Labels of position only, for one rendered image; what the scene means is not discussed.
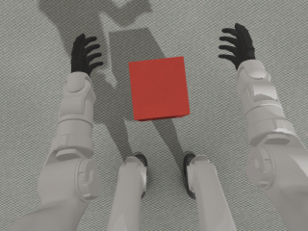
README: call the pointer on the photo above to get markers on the left robot hand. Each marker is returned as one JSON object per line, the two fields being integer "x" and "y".
{"x": 79, "y": 55}

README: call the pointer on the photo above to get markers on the right robot foot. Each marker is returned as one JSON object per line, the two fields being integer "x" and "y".
{"x": 186, "y": 162}

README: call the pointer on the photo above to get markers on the robot left forearm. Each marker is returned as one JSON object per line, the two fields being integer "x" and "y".
{"x": 75, "y": 121}

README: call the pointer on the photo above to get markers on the right robot shin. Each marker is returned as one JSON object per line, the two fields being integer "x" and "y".
{"x": 203, "y": 158}

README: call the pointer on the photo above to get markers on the robot right forearm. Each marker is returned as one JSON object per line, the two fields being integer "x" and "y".
{"x": 266, "y": 122}

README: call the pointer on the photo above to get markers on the carton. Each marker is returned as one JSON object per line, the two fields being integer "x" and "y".
{"x": 159, "y": 89}

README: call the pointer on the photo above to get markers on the right robot hand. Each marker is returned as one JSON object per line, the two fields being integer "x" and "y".
{"x": 244, "y": 49}

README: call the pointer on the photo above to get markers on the robot right upper arm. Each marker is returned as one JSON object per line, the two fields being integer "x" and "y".
{"x": 281, "y": 172}

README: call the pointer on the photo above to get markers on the robot left upper arm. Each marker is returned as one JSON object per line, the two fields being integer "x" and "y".
{"x": 65, "y": 190}

